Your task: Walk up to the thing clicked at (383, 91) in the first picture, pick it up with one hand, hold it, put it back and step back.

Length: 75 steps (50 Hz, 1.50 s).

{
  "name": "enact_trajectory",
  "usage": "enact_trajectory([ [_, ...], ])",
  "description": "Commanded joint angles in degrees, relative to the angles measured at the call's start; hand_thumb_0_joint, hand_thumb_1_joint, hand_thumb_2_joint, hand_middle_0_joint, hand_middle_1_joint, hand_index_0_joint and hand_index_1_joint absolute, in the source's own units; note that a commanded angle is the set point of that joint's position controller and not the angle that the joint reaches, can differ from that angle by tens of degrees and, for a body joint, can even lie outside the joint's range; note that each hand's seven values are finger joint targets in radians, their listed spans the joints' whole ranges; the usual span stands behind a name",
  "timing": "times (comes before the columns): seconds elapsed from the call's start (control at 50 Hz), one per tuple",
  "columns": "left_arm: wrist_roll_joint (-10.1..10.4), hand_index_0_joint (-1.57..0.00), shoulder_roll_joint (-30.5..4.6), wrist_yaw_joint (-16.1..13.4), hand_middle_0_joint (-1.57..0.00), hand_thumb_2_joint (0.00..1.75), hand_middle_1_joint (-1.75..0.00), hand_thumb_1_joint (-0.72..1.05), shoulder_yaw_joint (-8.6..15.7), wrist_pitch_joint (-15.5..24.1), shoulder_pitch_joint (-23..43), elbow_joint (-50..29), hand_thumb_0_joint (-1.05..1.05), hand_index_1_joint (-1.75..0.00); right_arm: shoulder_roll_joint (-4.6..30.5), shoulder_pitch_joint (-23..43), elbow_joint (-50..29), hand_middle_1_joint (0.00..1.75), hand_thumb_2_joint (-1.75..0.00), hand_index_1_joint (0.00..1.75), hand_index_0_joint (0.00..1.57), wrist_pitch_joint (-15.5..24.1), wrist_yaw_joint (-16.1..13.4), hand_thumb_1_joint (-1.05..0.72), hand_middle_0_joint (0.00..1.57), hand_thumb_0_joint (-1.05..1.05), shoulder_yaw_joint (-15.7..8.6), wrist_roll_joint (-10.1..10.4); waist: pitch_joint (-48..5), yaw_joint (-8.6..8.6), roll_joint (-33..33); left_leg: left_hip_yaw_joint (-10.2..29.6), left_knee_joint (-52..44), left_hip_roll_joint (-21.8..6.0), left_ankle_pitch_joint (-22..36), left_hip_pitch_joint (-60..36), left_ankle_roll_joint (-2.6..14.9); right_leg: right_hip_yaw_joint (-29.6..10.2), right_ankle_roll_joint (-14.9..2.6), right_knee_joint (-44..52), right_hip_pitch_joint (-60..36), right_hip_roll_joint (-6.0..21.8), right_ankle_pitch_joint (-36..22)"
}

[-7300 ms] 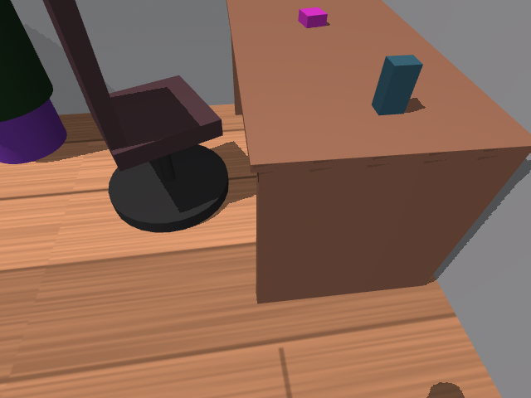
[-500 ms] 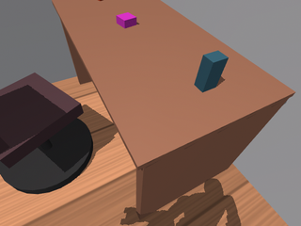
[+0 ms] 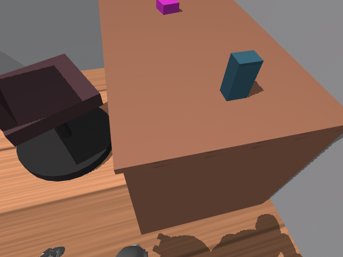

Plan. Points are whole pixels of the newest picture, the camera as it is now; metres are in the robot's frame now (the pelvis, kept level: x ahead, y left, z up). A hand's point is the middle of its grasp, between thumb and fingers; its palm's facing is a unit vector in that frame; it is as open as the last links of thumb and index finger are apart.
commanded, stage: walk up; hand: right
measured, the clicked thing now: (239, 76) +0.63 -0.19 +0.06
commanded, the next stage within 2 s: none
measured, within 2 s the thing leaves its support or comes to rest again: neither
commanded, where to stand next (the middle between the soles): +0.09 -0.12 m, yaw +15 degrees
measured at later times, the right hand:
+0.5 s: hand out of the picture +0.17 -0.46 -0.16, palm faces -0.20 +0.85 -0.49, open 7.3 cm
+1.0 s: hand (293, 220) +0.27 -0.34 -0.15, palm faces -0.41 +0.83 -0.37, open 7.3 cm
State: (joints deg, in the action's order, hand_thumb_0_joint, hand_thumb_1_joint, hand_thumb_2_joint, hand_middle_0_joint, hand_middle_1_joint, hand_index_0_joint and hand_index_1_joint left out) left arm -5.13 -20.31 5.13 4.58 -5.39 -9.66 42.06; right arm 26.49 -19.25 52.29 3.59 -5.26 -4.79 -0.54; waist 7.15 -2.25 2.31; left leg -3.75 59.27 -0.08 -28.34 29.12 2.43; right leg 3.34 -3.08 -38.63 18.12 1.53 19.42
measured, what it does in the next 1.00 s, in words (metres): steps to the right, turning left: left foot, then right foot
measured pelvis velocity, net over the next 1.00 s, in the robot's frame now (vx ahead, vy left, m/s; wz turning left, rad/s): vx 0.02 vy -0.15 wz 0.36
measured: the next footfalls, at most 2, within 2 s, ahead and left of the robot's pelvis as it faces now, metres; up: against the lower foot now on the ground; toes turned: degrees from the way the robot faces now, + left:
left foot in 0.10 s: +0.09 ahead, +0.06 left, +0.00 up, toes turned +7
right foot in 0.42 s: +0.09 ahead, -0.31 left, +0.00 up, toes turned +8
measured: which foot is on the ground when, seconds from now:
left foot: up 0.00-0.08, down 0.10-0.42, up 0.44-0.92, down 0.94-1.00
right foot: down 0.00-0.10, up 0.12-0.40, down 0.42-0.98, up 1.00-1.00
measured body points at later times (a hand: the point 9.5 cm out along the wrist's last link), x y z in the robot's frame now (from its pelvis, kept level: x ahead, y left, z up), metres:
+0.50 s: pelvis +0.03 -0.18 -0.02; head +0.04 -0.18 +0.43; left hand -0.01 +0.16 -0.13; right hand +0.18 -0.50 -0.12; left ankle +0.04 +0.01 -0.69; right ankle +0.05 -0.32 -0.72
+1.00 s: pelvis +0.02 -0.15 -0.02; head +0.08 -0.13 +0.42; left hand -0.09 +0.19 -0.11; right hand +0.29 -0.38 -0.13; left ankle +0.03 -0.02 -0.72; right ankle +0.06 -0.31 -0.70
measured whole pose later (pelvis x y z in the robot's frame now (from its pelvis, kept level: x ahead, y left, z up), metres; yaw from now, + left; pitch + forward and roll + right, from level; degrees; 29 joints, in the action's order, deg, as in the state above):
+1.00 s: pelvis +0.02 -0.15 -0.02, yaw +21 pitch -3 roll +1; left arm -0.6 -27.0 -3.3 3.1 1.9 -20.1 47.4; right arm 24.5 -5.5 44.8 -2.6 3.8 -5.9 -2.2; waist 11.2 -3.6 -0.7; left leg -0.7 45.6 1.4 -19.5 22.9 1.4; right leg 4.1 0.0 -54.8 19.7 11.2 27.8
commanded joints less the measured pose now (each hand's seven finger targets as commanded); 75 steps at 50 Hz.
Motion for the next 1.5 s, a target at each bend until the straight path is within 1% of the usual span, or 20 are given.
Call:
enact_trajectory([
  [0.0,-0.18,-0.20,-14.86,-1.46,-0.20,0.90,-0.30,0.90,5.21,1.63,2.18,-7.34,0.00,-0.30,9.95,-11.74,-0.91,0.30,-0.90,0.30,0.20,1.60,-1.14,-0.90,0.20,0.00,-2.68,0.26,-5.96,0.83,9.97,1.22,-16.95,-1.24,2.60,-4.72,1.45,-13.09,-13.18,11.10,-4.94,11.85,-9.84],
  [0.06,1.48,-0.20,-11.28,-1.29,-0.20,0.90,-0.30,0.90,3.55,1.28,3.68,-9.03,0.00,-0.30,12.28,-19.39,0.53,0.30,-0.90,0.30,0.20,2.69,-2.35,-0.90,0.20,0.00,-3.97,-1.22,-8.68,5.98,-2.50,4.82,-33.56,-2.86,21.72,-25.52,1.73,-4.81,-5.94,-7.06,6.96,6.02,-8.46],
  [0.1,1.56,-0.20,-10.67,-1.61,-0.20,0.90,-0.30,0.90,3.50,0.18,-2.84,-7.64,0.00,-0.30,19.63,-10.77,-5.24,0.30,-0.90,0.30,0.20,2.49,-3.08,-0.90,0.20,0.00,-5.43,-2.51,-6.88,1.56,-8.39,45.08,-39.98,-27.21,11.47,-24.82,12.47,-7.45,1.85,-27.03,23.70,1.58,12.88],
  [0.12,1.30,-0.20,-16.17,-1.73,-0.20,0.90,-0.30,0.90,5.01,-0.38,-4.77,-6.08,0.00,-0.30,21.78,-6.46,-6.91,0.30,-0.90,0.30,0.20,2.70,-3.00,-0.90,0.20,0.00,-5.97,-0.56,-6.53,1.72,-6.79,47.89,-41.93,-31.45,3.85,-18.03,17.11,-11.55,2.39,-32.76,18.87,4.70,14.32],
  [0.2,2.18,-0.20,-17.04,-1.21,-0.20,0.90,-0.30,0.90,6.42,0.14,-4.64,-2.67,0.00,-0.30,15.09,-1.60,-7.73,0.30,-0.90,0.30,0.20,2.30,-1.63,-0.90,0.20,0.00,-3.54,-1.06,-1.98,0.59,-6.11,23.48,-37.42,-15.71,3.85,-6.10,11.17,-9.15,2.76,-30.48,12.70,4.04,5.69],
  [0.38,4.64,-0.20,-15.06,-4.61,-0.20,0.90,-0.30,0.90,4.93,5.18,-18.66,6.79,0.00,-0.30,11.10,6.80,-10.39,0.30,-0.90,0.30,0.20,-3.23,3.21,-0.90,0.20,0.00,-1.83,-2.15,-6.31,-3.14,-10.12,9.21,-12.23,-1.82,2.62,2.66,6.02,2.58,5.18,8.40,-9.43,-2.45,2.34],
  [0.42,2.40,-0.20,-24.94,-5.82,-0.20,0.90,-0.30,0.90,5.96,7.19,-12.30,3.00,0.00,-0.30,3.40,3.92,-12.39,0.30,-0.90,0.30,0.20,-3.75,2.90,-0.90,0.20,0.00,0.03,-1.14,-0.29,-0.68,10.46,14.20,9.08,5.74,-5.68,14.18,0.09,-37.57,0.72,25.96,-0.65,19.33,13.19],
  [0.46,2.89,-0.20,-27.93,-6.29,-0.20,0.90,-0.30,0.90,5.77,7.61,-0.05,0.51,0.00,-0.30,11.52,4.10,-9.50,0.30,-0.90,0.30,0.20,-3.42,2.21,-0.90,0.20,0.00,-2.55,-0.79,2.09,3.15,6.13,17.19,8.71,-1.55,-3.74,9.59,-1.00,-46.98,-9.83,29.20,5.32,27.59,14.18],
  [0.52,3.50,-0.20,-22.19,-7.03,-0.20,0.90,-0.30,0.90,4.74,9.42,-5.43,4.61,0.00,-0.30,10.06,1.71,-6.25,0.30,-0.90,0.30,0.20,-3.83,4.24,-0.90,0.20,0.00,-2.74,-0.17,1.12,2.78,4.60,14.63,5.37,0.25,3.87,9.16,-0.94,-17.95,-4.47,13.95,-5.03,15.70,-11.52],
  [0.62,4.29,-0.20,-20.13,-8.73,-0.20,0.90,-0.30,0.90,4.22,10.21,-16.21,6.68,0.00,-0.30,7.35,7.62,-9.59,0.30,-0.90,0.30,0.20,-5.53,6.20,-0.90,0.20,0.00,-2.49,-1.28,-3.04,-1.64,8.46,12.57,2.60,2.99,6.39,9.70,-1.62,-11.30,-2.62,9.05,-15.92,14.87,-44.78],
  [0.76,4.02,-0.20,-22.07,-9.92,-0.20,0.90,-0.30,0.90,4.76,9.96,-17.55,3.23,0.00,-0.30,7.67,13.71,-13.40,0.30,-0.90,0.30,0.20,-6.33,7.65,-0.90,0.20,0.00,-3.15,-2.18,-6.41,-2.44,7.83,10.09,-5.01,-1.70,3.14,8.29,-1.70,-12.21,-10.07,7.51,-18.68,21.20,-41.61],
  [0.9,4.30,-0.20,-23.00,-9.54,-0.20,0.90,-0.30,0.90,3.28,9.38,-10.62,0.45,0.00,-0.30,7.10,8.21,-11.05,0.30,-0.90,0.30,0.20,-5.69,8.82,-0.90,0.20,0.00,-4.01,-1.47,-9.50,3.75,7.45,2.48,-21.64,-0.47,13.10,-13.95,1.02,-3.33,-6.74,-1.14,-4.12,17.35,-32.22],
  [0.92,4.52,-0.20,-20.10,-9.23,-0.20,0.90,-0.30,0.90,2.29,9.14,-11.20,0.31,0.00,-0.30,8.77,3.46,-8.73,0.30,-0.90,0.30,0.20,-5.13,8.39,-0.90,0.20,0.00,-4.79,-1.56,-12.64,6.14,0.18,4.27,-27.01,1.12,14.13,-24.14,3.03,1.18,-4.12,-13.48,1.01,12.67,-27.54],
  [0.96,5.05,-0.20,-13.87,-9.35,-0.20,0.90,-0.30,0.90,0.32,8.63,-14.24,-0.50,0.00,-0.30,15.25,2.88,-10.65,0.30,-0.90,0.30,0.20,-4.57,7.02,-0.90,0.20,0.00,-6.07,-1.46,-13.87,5.70,-16.89,32.50,-33.55,-17.43,24.85,-32.20,12.24,2.30,1.85,-27.91,20.47,1.61,15.93],
  [0.98,4.66,-0.20,-17.95,-9.86,-0.20,0.90,-0.30,0.90,0.81,8.11,-11.34,1.26,0.00,-0.30,15.22,3.52,-9.94,0.30,-0.90,0.30,0.20,-4.70,6.97,-0.90,0.20,0.00,-5.89,0.13,-12.86,7.11,-14.29,35.46,-36.82,-20.61,15.41,-21.80,16.39,-2.22,1.14,-28.93,14.07,3.39,20.65],
  [1.04,5.21,-0.20,-18.44,-8.85,-0.20,0.90,-0.30,0.90,1.47,7.67,-13.25,4.70,0.00,-0.30,10.85,12.00,-11.51,0.30,-0.90,0.30,0.20,-5.21,6.12,-0.90,0.20,0.00,-3.97,-0.42,-2.65,2.77,-8.88,19.59,-37.54,-11.81,6.00,-8.72,10.92,-4.26,0.81,-27.37,11.61,4.10,12.02],
  [1.28,3.60,-0.20,-14.93,-7.05,-0.20,0.90,-0.30,0.90,1.66,8.30,-11.03,8.11,0.00,-0.30,8.30,13.87,-9.97,0.30,-0.90,0.30,0.20,-3.97,5.56,-0.90,0.20,0.00,-1.09,0.34,-6.08,-0.31,-6.58,15.19,-27.30,-12.07,15.18,-4.28,7.27,-2.52,0.25,5.10,-6.85,-0.61,-1.38],
  [1.36,3.60,-0.20,-20.26,-6.67,-0.20,0.90,-0.30,0.90,1.45,8.86,-0.06,5.78,0.00,-0.30,7.26,9.68,-5.81,0.30,-0.90,0.30,0.20,-3.90,4.77,-0.90,0.20,0.00,-1.06,0.55,-5.77,3.14,6.75,6.25,-10.78,-2.02,-0.40,-13.46,-0.54,-28.48,-11.84,14.93,6.38,19.10,-5.79],
  [1.42,4.63,-0.20,-14.90,-6.45,-0.20,0.90,-0.30,0.90,-0.57,8.56,0.65,6.46,0.00,-0.30,7.94,10.28,-3.15,0.30,-0.90,0.30,0.20,-2.49,5.29,-0.90,0.20,0.00,-0.70,0.95,-7.42,3.48,-0.06,10.98,-27.23,-5.43,17.27,-17.28,1.62,-12.63,-1.87,8.64,3.03,8.10,-13.73],
  [1.48,4.75,-0.20,-15.71,-6.30,-0.20,0.90,-0.30,0.90,-0.58,8.51,-1.48,8.83,0.00,-0.30,8.00,13.22,-2.92,0.30,-0.90,0.30,0.20,-2.44,5.34,-0.90,0.20,0.00,0.00,0.93,-11.52,1.07,1.28,11.60,-27.07,-6.81,19.69,-14.56,2.94,-11.28,-0.59,8.81,-4.57,5.87,-13.85],
])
